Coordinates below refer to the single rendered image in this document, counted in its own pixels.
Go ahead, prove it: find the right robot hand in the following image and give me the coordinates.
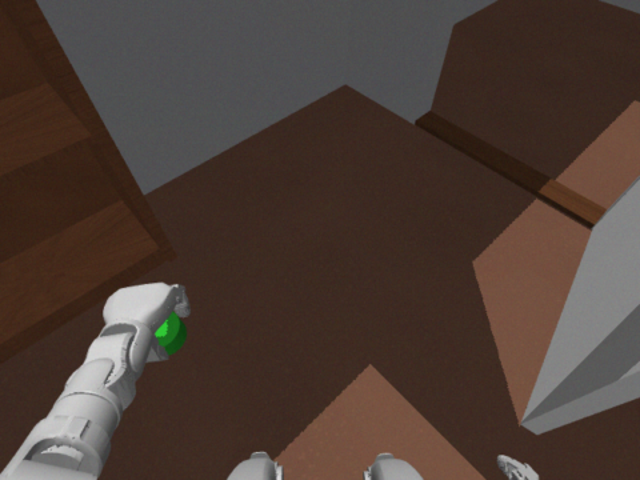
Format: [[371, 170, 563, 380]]
[[497, 455, 539, 480]]

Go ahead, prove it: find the left robot hand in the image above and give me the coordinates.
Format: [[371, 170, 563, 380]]
[[103, 282, 190, 363]]

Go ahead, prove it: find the left robot arm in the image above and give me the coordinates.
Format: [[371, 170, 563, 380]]
[[0, 319, 153, 480]]

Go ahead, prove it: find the tin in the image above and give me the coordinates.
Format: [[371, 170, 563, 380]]
[[155, 311, 187, 355]]

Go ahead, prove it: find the bookshelf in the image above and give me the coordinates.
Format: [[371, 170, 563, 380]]
[[0, 0, 178, 364]]

